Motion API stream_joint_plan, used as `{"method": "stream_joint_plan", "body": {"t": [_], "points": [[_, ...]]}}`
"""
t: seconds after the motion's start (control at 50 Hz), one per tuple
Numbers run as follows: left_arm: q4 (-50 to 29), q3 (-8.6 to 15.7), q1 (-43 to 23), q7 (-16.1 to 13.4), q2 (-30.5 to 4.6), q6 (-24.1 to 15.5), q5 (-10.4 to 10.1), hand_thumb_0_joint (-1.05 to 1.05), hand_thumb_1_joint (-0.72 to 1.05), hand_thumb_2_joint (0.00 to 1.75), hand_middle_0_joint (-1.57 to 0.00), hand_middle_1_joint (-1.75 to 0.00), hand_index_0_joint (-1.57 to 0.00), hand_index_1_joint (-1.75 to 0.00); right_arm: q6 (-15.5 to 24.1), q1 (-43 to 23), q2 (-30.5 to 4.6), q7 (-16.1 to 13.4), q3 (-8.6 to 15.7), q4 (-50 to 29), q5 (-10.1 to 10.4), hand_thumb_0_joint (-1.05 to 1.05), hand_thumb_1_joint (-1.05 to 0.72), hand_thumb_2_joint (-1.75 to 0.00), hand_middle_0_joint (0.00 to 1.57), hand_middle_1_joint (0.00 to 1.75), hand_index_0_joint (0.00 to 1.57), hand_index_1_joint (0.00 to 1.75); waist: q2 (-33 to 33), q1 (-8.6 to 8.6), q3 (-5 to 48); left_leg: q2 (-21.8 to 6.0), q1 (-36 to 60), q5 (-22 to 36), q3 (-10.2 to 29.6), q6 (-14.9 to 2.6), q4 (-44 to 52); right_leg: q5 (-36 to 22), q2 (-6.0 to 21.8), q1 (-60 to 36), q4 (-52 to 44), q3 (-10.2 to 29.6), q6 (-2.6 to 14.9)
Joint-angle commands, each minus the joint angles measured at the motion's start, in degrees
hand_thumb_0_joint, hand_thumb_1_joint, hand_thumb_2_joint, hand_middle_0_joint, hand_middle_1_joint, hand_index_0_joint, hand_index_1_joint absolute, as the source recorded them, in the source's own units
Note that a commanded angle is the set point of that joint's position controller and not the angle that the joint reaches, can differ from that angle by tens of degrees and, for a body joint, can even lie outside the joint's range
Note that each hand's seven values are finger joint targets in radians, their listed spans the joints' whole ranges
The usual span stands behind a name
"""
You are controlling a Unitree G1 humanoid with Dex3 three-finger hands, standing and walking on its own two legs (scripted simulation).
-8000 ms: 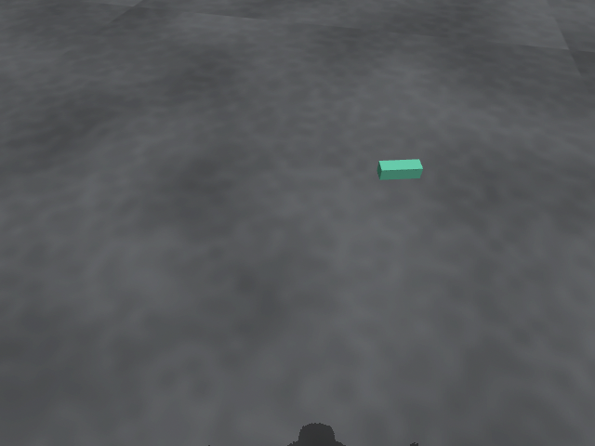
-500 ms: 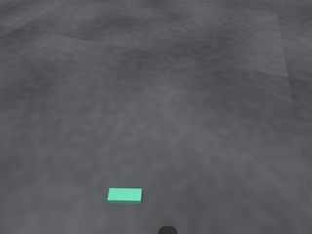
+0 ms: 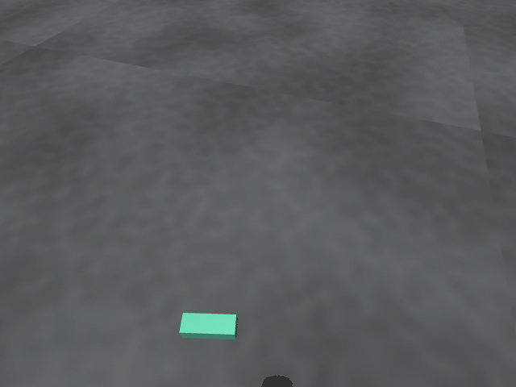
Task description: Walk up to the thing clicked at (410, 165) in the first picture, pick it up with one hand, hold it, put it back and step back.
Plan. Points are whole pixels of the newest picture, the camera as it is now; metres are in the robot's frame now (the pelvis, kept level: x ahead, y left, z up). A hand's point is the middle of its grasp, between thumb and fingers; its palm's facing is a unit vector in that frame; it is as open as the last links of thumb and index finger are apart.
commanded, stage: stand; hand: left
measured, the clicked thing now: (209, 326) +0.45 +0.21 -0.75
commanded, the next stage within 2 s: walk up in 0.26 s
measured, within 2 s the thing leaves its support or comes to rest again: neither
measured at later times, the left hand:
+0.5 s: hand out of the picture +0.05 +0.26 -0.17, palm faces -0.03 -0.92 -0.39, open 7.4 cm
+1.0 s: hand out of the picture -0.03 +0.30 -0.18, palm faces +0.00 -0.94 -0.34, open 7.4 cm
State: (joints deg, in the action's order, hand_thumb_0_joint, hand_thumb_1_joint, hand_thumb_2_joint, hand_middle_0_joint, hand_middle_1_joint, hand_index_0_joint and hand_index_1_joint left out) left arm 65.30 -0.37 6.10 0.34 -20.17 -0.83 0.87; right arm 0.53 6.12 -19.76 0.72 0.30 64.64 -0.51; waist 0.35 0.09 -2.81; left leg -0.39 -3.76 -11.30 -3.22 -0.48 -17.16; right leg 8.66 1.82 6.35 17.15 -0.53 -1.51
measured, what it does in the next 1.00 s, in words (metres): walks backwards: left foot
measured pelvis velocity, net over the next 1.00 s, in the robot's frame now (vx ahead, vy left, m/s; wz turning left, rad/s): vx -0.14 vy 0.04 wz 0.02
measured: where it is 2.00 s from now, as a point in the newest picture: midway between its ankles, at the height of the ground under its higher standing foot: outside the picture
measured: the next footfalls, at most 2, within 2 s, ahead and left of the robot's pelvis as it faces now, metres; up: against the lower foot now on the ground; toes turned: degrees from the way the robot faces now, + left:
left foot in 0.78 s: -0.12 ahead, +0.14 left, +0.00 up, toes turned +1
right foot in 1.24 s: -0.18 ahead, -0.10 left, +0.00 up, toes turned +0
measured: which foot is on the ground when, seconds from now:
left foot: down 0.00-0.52, up 0.54-0.76, down 0.78-1.00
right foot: down 0.00-0.80, up 0.82-1.00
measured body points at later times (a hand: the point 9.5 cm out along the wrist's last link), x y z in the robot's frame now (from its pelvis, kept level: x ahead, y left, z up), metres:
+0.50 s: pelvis -0.04 -0.01 -0.02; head +0.03 -0.01 +0.43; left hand +0.05 +0.31 -0.14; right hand +0.06 -0.33 -0.14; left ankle -0.02 +0.11 -0.75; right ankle +0.01 -0.14 -0.75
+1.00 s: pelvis -0.14 +0.04 -0.01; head -0.07 +0.07 +0.43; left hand -0.03 +0.35 -0.16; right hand -0.08 -0.28 -0.12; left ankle -0.16 +0.14 -0.75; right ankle -0.17 -0.11 -0.66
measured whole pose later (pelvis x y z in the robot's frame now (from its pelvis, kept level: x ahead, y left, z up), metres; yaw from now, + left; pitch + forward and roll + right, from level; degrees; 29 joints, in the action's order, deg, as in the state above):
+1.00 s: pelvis -0.14 +0.04 -0.01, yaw +1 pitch -1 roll -2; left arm 49.3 4.3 5.0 -0.9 -22.7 4.7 1.4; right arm -2.9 11.3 -19.3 -0.7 3.0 53.1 -2.0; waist 3.1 0.1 -10.2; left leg -0.3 -13.1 -19.0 0.7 -1.8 -32.7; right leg 26.9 -7.9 28.1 68.0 8.9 0.3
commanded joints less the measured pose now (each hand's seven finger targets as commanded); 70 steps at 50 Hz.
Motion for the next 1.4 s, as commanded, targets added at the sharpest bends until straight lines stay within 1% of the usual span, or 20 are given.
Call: {"method": "stream_joint_plan", "body": {"t": [0.0, 0.22, 0.26, 0.32, 0.44, 0.54, 0.62, 0.7, 0.76, 0.8, 0.82, 0.84, 0.9, 1.1, 1.16, 1.22, 1.24, 1.26, 1.28, 1.38], "points": [[-3.4, 2.2, -2.0, -0.9, -11.9, -1.0, -0.3, 0.0, 0.9, 0.9, -0.2, -0.3, -0.2, -0.3, 1.3, -2.2, -12.4, -1.1, 2.1, -3.0, -0.1, 0.0, -0.9, -0.9, 0.2, 0.3, 0.2, 0.3, -0.1, -0.16, 4.4, -8.0, -0.3, 9.3, 6.2, -0.49, 2.9, -8.9, 6.4, -0.9, -1.9, 5.0, 2.26], [-3.4, 2.2, -1.4, -0.8, -11.8, -0.9, -0.2, 0.0, 0.9, 0.9, -0.2, -0.3, -0.2, -0.3, 1.3, -2.3, -12.5, -1.1, 2.2, -3.1, -0.1, 0.0, -0.9, -0.9, 0.2, 0.3, 0.2, 0.3, -0.8, -0.02, 4.2, -8.0, -0.5, 8.6, 6.3, -0.66, 3.2, -8.5, 6.4, -1.2, -1.7, 4.9, 2.38], [-5.9, 4.7, -1.9, -1.6, -14.1, 0.4, -1.2, 0.0, 0.9, 0.9, -0.2, -0.3, -0.2, -0.3, -0.3, -1.6, -14.8, -1.4, 3.7, -3.6, 0.5, 0.0, -0.9, -0.9, 0.2, 0.3, 0.2, 0.3, -0.3, 0.24, -0.6, -8.3, -3.5, 24.0, 6.5, -1.79, -2.8, -17.8, 4.3, 3.7, 6.2, 2.5, 2.45], [-7.6, 4.6, -0.5, -1.8, -12.6, 1.1, -1.1, 0.0, 0.9, 0.9, -0.2, -0.3, -0.2, -0.3, -1.1, -1.9, -15.3, -1.4, 4.6, -5.3, 0.8, 0.0, -0.9, -0.9, 0.2, 0.3, 0.2, 0.3, -2.0, 0.08, 3.9, -9.6, -2.3, 26.5, 6.4, -4.35, -4.6, -14.9, 2.6, 3.4, 10.4, 0.6, 2.74], [-10.2, 5.2, 0.8, -1.8, -13.7, 2.3, -0.4, 0.0, 0.9, 0.9, -0.2, -0.3, -0.2, -0.3, -2.7, -3.8, -15.0, -1.2, 5.8, -9.4, 0.7, 0.0, -0.9, -0.9, 0.2, 0.3, 0.2, 0.3, -3.7, 0.74, 9.0, -8.0, -6.7, 12.6, 6.0, -6.23, -11.7, -11.4, 4.1, 3.0, 14.3, 3.3, 5.55], [-14.6, 7.3, -1.9, -1.9, -19.9, 1.9, 1.7, 0.0, 0.9, 0.9, -0.2, -0.3, -0.2, -0.3, -4.7, 0.5, -12.1, -1.1, 5.6, -11.2, 0.2, 0.0, -0.9, -0.9, 0.2, 0.3, 0.2, 0.3, 11.0, 1.49, 4.5, 3.8, -13.9, -25.6, 7.8, -1.18, -45.1, -16.6, 21.6, 11.7, 1.0, 23.7, 18.63], [-18.1, 6.7, -7.2, -2.3, -15.8, 2.0, 1.8, 0.0, 0.9, 0.9, -0.2, -0.3, -0.2, -0.3, -4.3, 5.1, -13.1, -1.0, 5.6, -11.1, 1.5, 0.0, -0.9, -0.9, 0.2, 0.3, 0.2, 0.3, 8.9, -0.83, 7.1, 3.1, -15.3, -19.8, 9.2, -0.47, -46.8, -14.9, 14.1, 9.7, 6.2, 11.9, 14.3], [-19.5, 7.4, -3.8, -2.6, -15.8, 3.0, 1.8, 0.0, 0.9, 0.9, -0.2, -0.3, -0.2, -0.3, -3.4, 6.9, -13.2, -1.6, 5.3, -12.6, 0.0, 0.0, -0.9, -0.9, 0.2, 0.3, 0.2, 0.3, 10.2, 0.62, 9.8, -0.8, -18.1, -18.7, 7.3, 0.26, -25.3, -18.6, 14.1, -2.2, 12.1, 12.4, 12.21], [-20.4, 6.9, -2.8, -1.8, -14.9, 4.6, 0.0, 0.0, 0.9, 0.9, -0.2, -0.3, -0.2, -0.3, -2.3, 10.2, -13.4, -2.1, 6.3, -11.4, -1.8, 0.0, -0.9, -0.9, 0.2, 0.3, 0.2, 0.3, 5.8, -1.26, 8.4, -0.4, -7.3, 2.6, 4.7, 0.15, -3.0, -14.6, 8.8, 4.7, 22.1, 7.3, 7.45], [-21.0, 6.1, -0.8, -2.2, -10.2, 5.2, -0.2, 0.0, 0.9, 0.9, -0.2, -0.3, -0.2, -0.3, -2.4, 4.4, -22.2, -1.9, 8.1, -13.8, -3.2, 0.0, -0.9, -0.9, 0.2, 0.3, 0.2, 0.3, -13.5, 1.4, 4.5, -16.3, -3.5, 23.7, 26.1, -5.08, -3.2, 25.5, -7.3, 25.9, 37.7, 3.1, 2.38], [-21.9, 7.3, -4.7, -3.0, -12.7, 5.1, 0.7, 0.0, 0.9, 0.9, -0.2, -0.3, -0.2, -0.3, -2.4, 3.8, -25.5, -1.5, 8.7, -16.0, -2.4, 0.0, -0.9, -0.9, 0.2, 0.3, 0.2, 0.3, -18.5, -3.26, 3.5, -22.8, -12.4, 21.1, 32.5, -12.56, -0.7, 30.9, -8.0, 21.8, 45.6, 9.4, 1.22], [-21.2, 7.4, -6.9, -3.0, -13.9, 5.1, 1.4, 0.0, 0.9, 0.9, -0.2, -0.3, -0.2, -0.3, -1.9, 1.2, -23.7, -1.8, 8.6, -16.1, -2.2, 0.0, -0.9, -0.9, 0.2, 0.3, 0.2, 0.3, -15.2, -2.55, 1.1, -22.5, -16.6, 17.6, 31.6, -14.62, 0.4, 27.9, -7.8, 20.1, 52.4, 12.8, 1.69], [-19.5, 7.3, 0.9, -2.1, -12.2, 4.9, -0.3, 0.0, 0.9, 0.9, -0.2, -0.3, -0.2, -0.3, -1.4, -3.0, -16.1, -3.0, 6.5, -17.5, -2.1, 0.0, -0.9, -0.9, 0.2, 0.3, 0.2, 0.3, -9.2, 3.65, -0.1, -10.5, -3.2, 31.3, 13.1, -5.85, -8.9, 17.0, -9.1, 28.3, 54.1, 13.0, 3.02], [-23.4, 7.7, -0.5, -1.4, -11.0, 3.7, 1.6, 0.0, 0.9, 0.9, -0.2, -0.3, -0.2, -0.3, -0.8, 7.0, -17.1, -4.3, 8.1, -19.1, -0.8, 0.0, -0.9, -0.9, 0.2, 0.3, 0.2, 0.3, -7.8, -2.92, 8.2, -16.9, 9.7, 34.2, 17.9, -12.73, -15.1, 19.8, -3.1, 22.0, 30.6, 7.0, 0.44], [-21.9, 8.0, 3.9, -0.6, -11.2, 3.6, 1.7, 0.0, 0.9, 0.9, -0.2, -0.3, -0.2, -0.3, -1.2, 2.9, -17.7, -3.8, 7.7, -21.2, -0.7, 0.0, -0.9, -0.9, 0.2, 0.3, 0.2, 0.3, -8.8, -0.77, 9.1, -15.4, 0.2, 26.9, 15.2, -11.34, -16.3, 15.8, -2.8, 11.9, 21.3, 3.5, 1.95], [-20.4, 9.0, 8.0, -0.4, -13.4, 3.0, 2.3, 0.0, 0.9, 0.9, -0.2, -0.3, -0.2, -0.3, -1.8, -0.5, -15.7, -3.3, 6.5, -22.5, 0.2, 0.0, -0.9, -0.9, 0.2, 0.3, 0.2, 0.3, -2.8, 2.31, 9.4, -9.8, -12.0, 11.8, 11.2, -5.67, -22.6, -4.8, -0.1, 0.0, 8.1, 7.2, 4.52], [-21.3, 9.9, 7.4, -0.3, -17.3, 2.8, 2.5, 0.0, 0.9, 0.9, -0.2, -0.3, -0.2, -0.3, -1.8, -0.5, -13.7, -3.2, 5.8, -23.2, 0.7, 0.0, -0.9, -0.9, 0.2, 0.3, 0.2, 0.3, 6.6, 2.25, 7.5, -2.0, -21.1, -0.3, 8.3, -2.04, -30.6, -11.6, 8.0, -1.2, 7.5, 20.1, 8.92], [-22.9, 10.1, 3.3, -0.1, -20.6, 2.8, 1.8, 0.0, 0.9, 0.9, -0.2, -0.3, -0.2, -0.3, -2.0, -1.3, -12.9, -4.1, 5.6, -23.3, 0.9, 0.0, -0.9, -0.9, 0.2, 0.3, 0.2, 0.3, 15.5, 2.94, 6.4, 4.8, -21.8, -25.3, 5.3, -0.17, -43.5, -19.5, 17.9, 6.0, 5.4, 28.0, 18.37], [-24.5, 10.1, 1.2, -0.5, -20.7, 2.5, 1.8, 0.0, 0.9, 0.9, -0.2, -0.3, -0.2, -0.3, -2.1, 0.6, -14.2, -4.4, 6.5, -22.1, 1.4, 0.0, -0.9, -0.9, 0.2, 0.3, 0.2, 0.3, 15.4, 2.19, 4.0, 2.9, -18.8, -29.3, 9.9, -0.04, -52.0, -22.1, 21.0, 13.8, 4.7, 31.7, 20.64], [-27.0, 9.0, -0.7, -0.9, -13.7, 3.5, 2.5, 0.0, 0.9, 0.9, -0.2, -0.3, -0.2, -0.3, -1.5, 5.8, -13.4, -4.6, 5.2, -19.3, 0.8, 0.0, -0.9, -0.9, 0.2, 0.3, 0.2, 0.3, 7.2, 1.03, 2.6, 6.1, -22.6, -18.8, 9.7, 1.38, -52.6, -24.7, 7.7, 8.0, 11.1, 12.1, 13.99]]}}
